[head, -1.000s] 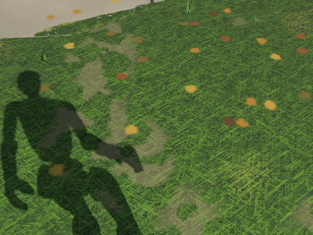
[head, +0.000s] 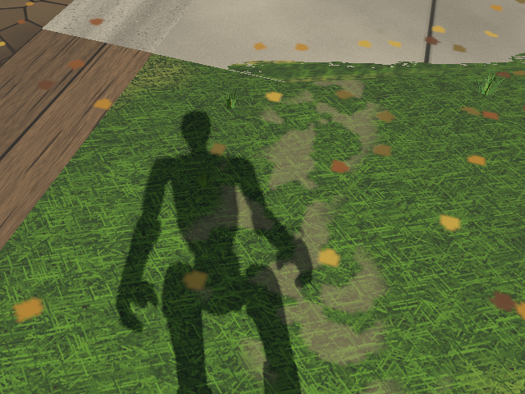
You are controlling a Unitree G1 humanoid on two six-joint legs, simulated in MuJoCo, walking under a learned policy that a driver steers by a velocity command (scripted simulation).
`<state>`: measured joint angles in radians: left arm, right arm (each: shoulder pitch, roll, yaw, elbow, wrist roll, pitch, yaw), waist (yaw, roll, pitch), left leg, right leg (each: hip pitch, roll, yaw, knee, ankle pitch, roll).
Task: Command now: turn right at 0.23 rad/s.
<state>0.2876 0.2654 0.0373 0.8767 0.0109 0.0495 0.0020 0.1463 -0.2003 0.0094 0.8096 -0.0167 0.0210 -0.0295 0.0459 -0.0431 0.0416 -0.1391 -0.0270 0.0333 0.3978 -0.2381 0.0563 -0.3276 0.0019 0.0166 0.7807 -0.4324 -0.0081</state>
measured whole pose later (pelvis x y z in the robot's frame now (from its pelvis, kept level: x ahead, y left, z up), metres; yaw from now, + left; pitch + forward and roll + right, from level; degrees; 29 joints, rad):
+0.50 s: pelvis -0.05 -0.04 +0.00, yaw -16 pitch +0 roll +2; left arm 0.23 0.28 0.06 0.79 0.00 0.04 0.00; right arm 0.17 -0.31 -0.06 0.83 -0.02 0.06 -0.02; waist 0.00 0.04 0.08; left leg -0.47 0.01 -0.01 1.05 -0.38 -0.03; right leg -0.19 0.08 0.05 0.42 -0.22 -0.09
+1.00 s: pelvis -0.05 -0.03 +0.00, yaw -11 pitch +0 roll -1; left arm 0.15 0.28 0.04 0.83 0.01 0.04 0.04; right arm 0.24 -0.26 -0.04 0.88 -0.01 0.03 -0.01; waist -0.02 -0.02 0.06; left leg -0.20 -0.05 -0.11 0.43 -0.22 0.03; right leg -0.35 0.08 0.03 0.86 -0.46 -0.01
